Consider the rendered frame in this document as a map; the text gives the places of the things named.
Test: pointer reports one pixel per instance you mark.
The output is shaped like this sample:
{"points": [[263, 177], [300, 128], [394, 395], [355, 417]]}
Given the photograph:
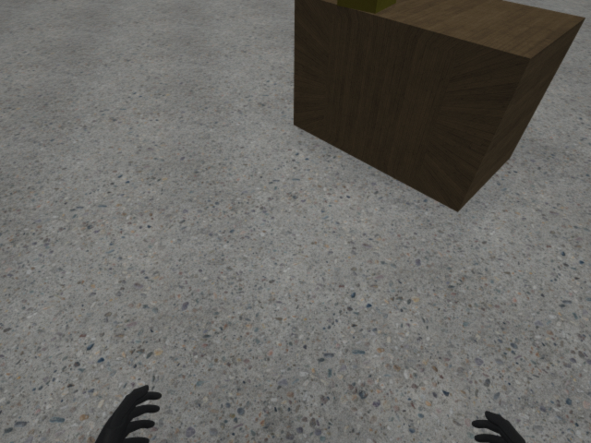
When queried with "pedestal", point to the pedestal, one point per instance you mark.
{"points": [[434, 93]]}

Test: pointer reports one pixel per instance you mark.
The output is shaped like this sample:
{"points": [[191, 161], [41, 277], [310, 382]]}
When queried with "robot left hand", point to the robot left hand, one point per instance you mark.
{"points": [[119, 425]]}

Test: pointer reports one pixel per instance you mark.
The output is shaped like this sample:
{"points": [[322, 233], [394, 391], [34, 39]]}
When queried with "robot right hand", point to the robot right hand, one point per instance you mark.
{"points": [[499, 425]]}

